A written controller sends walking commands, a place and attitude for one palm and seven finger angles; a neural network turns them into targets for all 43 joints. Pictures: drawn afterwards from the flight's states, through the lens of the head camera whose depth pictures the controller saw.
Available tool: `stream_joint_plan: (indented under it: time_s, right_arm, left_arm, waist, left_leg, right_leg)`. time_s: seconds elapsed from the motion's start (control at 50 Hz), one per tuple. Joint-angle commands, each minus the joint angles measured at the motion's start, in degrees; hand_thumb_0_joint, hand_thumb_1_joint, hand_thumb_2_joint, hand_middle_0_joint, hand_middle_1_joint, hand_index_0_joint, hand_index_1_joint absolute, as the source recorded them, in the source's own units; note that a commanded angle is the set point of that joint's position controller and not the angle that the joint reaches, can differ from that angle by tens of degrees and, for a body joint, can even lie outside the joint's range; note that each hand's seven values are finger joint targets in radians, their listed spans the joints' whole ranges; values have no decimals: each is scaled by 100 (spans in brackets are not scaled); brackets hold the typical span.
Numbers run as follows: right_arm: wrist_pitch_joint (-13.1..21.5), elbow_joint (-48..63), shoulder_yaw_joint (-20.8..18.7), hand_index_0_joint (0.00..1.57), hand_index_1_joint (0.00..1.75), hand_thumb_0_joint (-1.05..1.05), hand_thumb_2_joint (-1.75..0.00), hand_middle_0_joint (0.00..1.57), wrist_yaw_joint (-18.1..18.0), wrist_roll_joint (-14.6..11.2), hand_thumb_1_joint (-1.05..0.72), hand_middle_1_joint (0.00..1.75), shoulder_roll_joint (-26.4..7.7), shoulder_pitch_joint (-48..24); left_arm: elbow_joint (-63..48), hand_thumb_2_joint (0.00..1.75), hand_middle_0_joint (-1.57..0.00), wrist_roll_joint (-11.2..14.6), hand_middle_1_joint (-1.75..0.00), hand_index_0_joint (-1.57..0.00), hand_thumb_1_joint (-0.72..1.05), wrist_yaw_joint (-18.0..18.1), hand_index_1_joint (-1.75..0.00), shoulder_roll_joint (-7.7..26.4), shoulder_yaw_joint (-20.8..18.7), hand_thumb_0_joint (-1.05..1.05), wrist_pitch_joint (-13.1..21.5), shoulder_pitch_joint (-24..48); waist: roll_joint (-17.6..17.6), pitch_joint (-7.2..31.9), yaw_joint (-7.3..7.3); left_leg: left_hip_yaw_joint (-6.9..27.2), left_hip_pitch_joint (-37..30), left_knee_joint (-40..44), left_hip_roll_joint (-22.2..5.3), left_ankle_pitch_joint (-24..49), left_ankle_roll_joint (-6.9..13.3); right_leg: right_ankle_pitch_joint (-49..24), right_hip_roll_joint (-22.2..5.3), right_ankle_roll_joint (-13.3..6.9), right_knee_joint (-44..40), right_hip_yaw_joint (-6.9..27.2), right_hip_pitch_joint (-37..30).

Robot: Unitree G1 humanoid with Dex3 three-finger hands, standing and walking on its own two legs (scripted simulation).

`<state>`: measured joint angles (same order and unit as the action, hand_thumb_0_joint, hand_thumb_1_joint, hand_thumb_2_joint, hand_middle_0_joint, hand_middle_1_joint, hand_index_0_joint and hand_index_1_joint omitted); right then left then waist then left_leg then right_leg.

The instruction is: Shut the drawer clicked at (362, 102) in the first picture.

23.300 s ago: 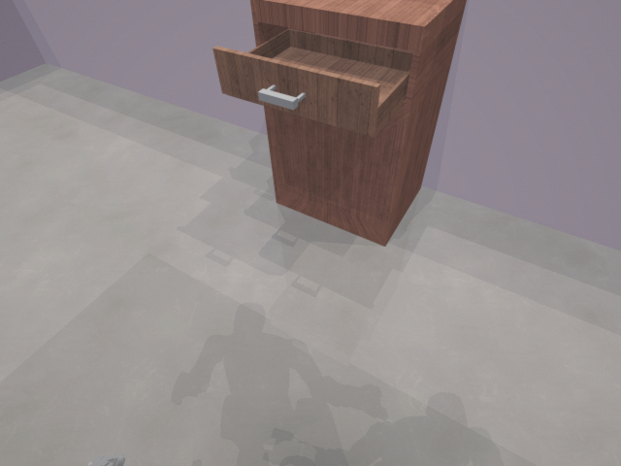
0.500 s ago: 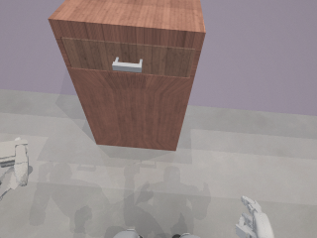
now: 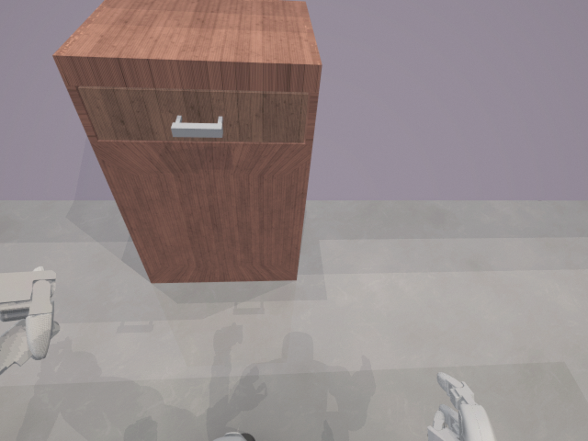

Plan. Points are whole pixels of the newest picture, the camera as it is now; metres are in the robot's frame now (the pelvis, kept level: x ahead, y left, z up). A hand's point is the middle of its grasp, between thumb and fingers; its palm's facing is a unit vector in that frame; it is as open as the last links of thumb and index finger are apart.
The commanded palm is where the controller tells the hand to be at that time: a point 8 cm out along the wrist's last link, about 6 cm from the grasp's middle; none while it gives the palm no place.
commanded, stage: stop stepping back and stand still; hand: left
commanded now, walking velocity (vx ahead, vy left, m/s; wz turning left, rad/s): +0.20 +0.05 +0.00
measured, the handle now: (198, 125) +0.80 +0.24 -0.01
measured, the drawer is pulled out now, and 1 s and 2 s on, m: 0.00 0.00 0.00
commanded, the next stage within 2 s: let the arm hang, fingers relaxed in 0.64 s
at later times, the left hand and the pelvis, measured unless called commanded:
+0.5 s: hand out of the picture +0.18 +0.30 +0.17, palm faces +0.43 -0.82 -0.39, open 3.3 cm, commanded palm +0.12 +0.33 +0.19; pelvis -0.01 +0.05 +0.00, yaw +0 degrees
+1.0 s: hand out of the picture +0.08 +0.22 -0.15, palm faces +0.02 -0.97 -0.23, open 3.1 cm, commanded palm none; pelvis -0.02 +0.03 -0.01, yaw +2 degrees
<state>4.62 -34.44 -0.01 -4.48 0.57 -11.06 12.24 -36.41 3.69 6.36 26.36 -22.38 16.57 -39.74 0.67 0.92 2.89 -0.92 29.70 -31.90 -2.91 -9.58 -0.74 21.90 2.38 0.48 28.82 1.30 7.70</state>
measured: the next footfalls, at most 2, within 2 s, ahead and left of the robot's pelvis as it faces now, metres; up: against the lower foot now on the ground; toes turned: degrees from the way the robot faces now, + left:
right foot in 0.28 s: +0.02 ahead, -0.05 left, +0.00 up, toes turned -3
left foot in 0.46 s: +0.04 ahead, +0.16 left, +0.00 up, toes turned +3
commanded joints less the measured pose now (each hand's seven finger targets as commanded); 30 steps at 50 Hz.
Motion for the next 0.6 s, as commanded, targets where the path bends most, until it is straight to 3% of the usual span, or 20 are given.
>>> stream_joint_plan:
  time_s: [0.0,0.06,0.08,0.12,0.14,0.18,0.22,0.24,0.26,0.28,0.3,0.32,0.38,0.4,0.44,0.46,0.48,0.5,0.52,0.58]
  right_arm:
    - [317,781,-254,20,30,0,-90,20,-180,-41,-90,30,-717,-627]
    - [493,663,-275,20,30,0,-90,20,-272,-60,-90,30,-849,-544]
    - [576,694,-272,20,30,0,-90,20,-297,-60,-90,30,-879,-631]
    - [731,754,-254,20,30,0,-90,20,-264,-23,-90,30,-948,-567]
    - [777,733,-232,20,30,0,-90,20,-211,17,-90,30,-900,-523]
    - [851,761,-227,20,30,0,-90,20,-90,56,-90,30,-758,-469]
    - [785,869,-225,20,30,0,-90,20,16,73,-90,30,-710,-446]
    - [698,873,-240,20,30,0,-90,20,44,60,-90,30,-694,-404]
    - [548,821,-287,20,30,0,-90,20,51,80,-90,30,-670,-442]
    - [445,724,-305,20,30,0,-90,20,56,118,-90,30,-678,-410]
    - [336,600,-274,20,30,0,-90,20,52,80,-90,30,-595,-332]
    - [328,549,-246,20,30,0,-90,20,20,41,-90,30,-548,-307]
    - [467,542,-169,20,30,0,-90,20,-111,-31,-90,30,-624,-562]
    - [552,481,-147,20,30,0,-90,20,-153,-30,-90,30,-695,-513]
    - [654,639,-137,20,30,0,-90,20,-173,-48,-90,30,-805,-480]
    - [670,723,-161,20,30,0,-90,20,-162,-88,-90,30,-873,-495]
    - [757,619,-72,20,30,0,-90,20,-132,-7,-90,30,-690,-450]
    - [803,645,-68,20,30,0,-90,20,-109,36,-90,30,-616,-461]
    - [849,608,-89,20,30,0,-90,20,-69,79,-90,30,-630,-443]
    - [899,679,-128,20,30,0,-90,20,58,62,-90,30,-673,-379]
  left_arm:
    - [-492,90,-140,27,-160,-140,90,289,-160,644,-729,0,-6,574]
    - [-381,90,-140,-71,-160,-140,90,276,-160,519,-435,0,43,1123]
    - [-597,90,-140,-88,-160,-140,90,254,-160,546,-399,0,69,1347]
    - [-897,90,-140,-134,-160,-140,90,277,-160,492,-510,0,122,1183]
    - [-1101,90,-140,-175,-160,-140,90,297,-160,602,-603,0,141,1209]
    - [-1407,90,-140,-159,-160,-140,90,276,-160,732,-693,0,157,822]
    - [-1303,90,-140,-143,-160,-140,90,214,-160,596,-656,0,41,46]
    - [-1302,90,-140,-151,-160,-140,90,181,-160,580,-651,0,-9,-105]
    - [-1239,90,-140,-144,-160,-140,90,178,-160,690,-763,0,-61,-107]
    - [-1152,90,-140,-49,-160,-140,90,227,-160,661,-910,0,-127,36]
    - [-940,90,-140,-19,-160,-140,90,191,-160,515,-712,0,-235,202]
    - [-499,90,-140,-22,-160,-140,90,242,-160,410,-716,0,-258,468]
    - [-145,90,-140,-135,-160,-140,90,315,-160,223,-302,0,-300,1133]
    - [-39,90,-140,-196,-160,-140,90,331,-160,277,-357,0,-269,1077]
    - [-465,90,-140,-222,-160,-140,90,324,-160,282,-256,0,-156,1208]
    - [-699,90,-140,-202,-160,-140,90,307,-160,401,-315,0,-134,1285]
    - [-961,90,-140,-174,-160,-140,90,255,-160,606,-502,0,-104,1241]
    - [-1191,90,-140,-157,-160,-140,90,209,-160,473,-352,0,-78,1283]
    - [-1238,90,-140,-178,-160,-140,90,215,-160,441,-336,0,-79,1246]
    - [-1231,90,-140,-181,-160,-140,90,277,-160,436,-451,0,-161,460]
  waist:
    - [-632,-406,-72]
    - [88,-753,-49]
    - [598,-763,-43]
    - [1775,-361,-197]
    - [1884,-108,-283]
    - [1531,474,-374]
    - [1244,720,-394]
    - [765,694,-343]
    - [-223,535,-303]
    - [-708,405,-340]
    - [-1068,148,-264]
    - [-957,-179,-117]
    - [-666,-452,-92]
    - [-48,-413,-139]
    - [825,-103,-244]
    - [505,142,-290]
    - [1001,424,-228]
    - [1079,355,-200]
    - [1064,315,-207]
    - [748,570,-295]
  left_leg:
    - [232,-2182,-689,121,-393,-4]
    - [657,-2333,-28,-70,-948,37]
    - [1054,-2081,775,-258,-1614,47]
    - [2210,-980,3090,-722,-3800,-101]
    - [2417,-860,3458,-879,-4019,-290]
    - [1835,-1148,3092,-820,-3121,-231]
    - [792,-1001,2287,-399,-2111,-134]
    - [226,-1182,1306,15,-1620,-133]
    - [-139,-1685,-480,378,-986,-136]
    - [63,-1605,-1770,475,-831,-132]
    - [290,-913,-2503,398,-676,-114]
    - [394,-620,-2419,151,-705,-75]
    - [217,-1313,-301,-40,-724,147]
    - [152,-1705,457,-16,-614,207]
    - [967,-2019,1168,-603,-152,453]
    - [1130,-2071,1026,-789,620,528]
    - [1509,-2294,1471,-835,720,466]
    - [2024,-2341,1857,-1044,666,444]
    - [2171,-2306,2066,-1245,499,519]
    - [1530,-2478,1752,-1158,1038,596]
  right_leg:
    - [1046,-1126,-606,-1481,284,2791]
    - [1448,-688,-366,-1022,-89,2903]
    - [1469,-412,-228,-600,-283,2559]
    - [1255,418,-110,890,-472,863]
    - [1142,520,-143,1351,-425,512]
    - [993,436,-212,1086,-368,168]
    - [731,283,-304,-257,-480,-449]
    - [637,-91,-377,-949,-124,-71]
    - [1190,-1009,-607,-1828,929,1282]
    - [1745,-1790,-1075,-2248,1802,2199]
    - [2019,-1951,-1305,-2104,1764,2215]
    - [1670,-1865,-1226,-2003,1498,2140]
    - [796,-1365,-670,-1331,544,1844]
    - [445,-1101,-529,-964,464,1701]
    - [-485,-457,-147,-95,98,1334]
    - [-1032,-319,-14,139,-66,1056]
    - [-779,-249,13,659,-254,1171]
    - [-20,-143,44,1030,-253,1326]
    - [362,-194,25,1379,-103,1396]
    - [173,-257,-6,702,-142,1088]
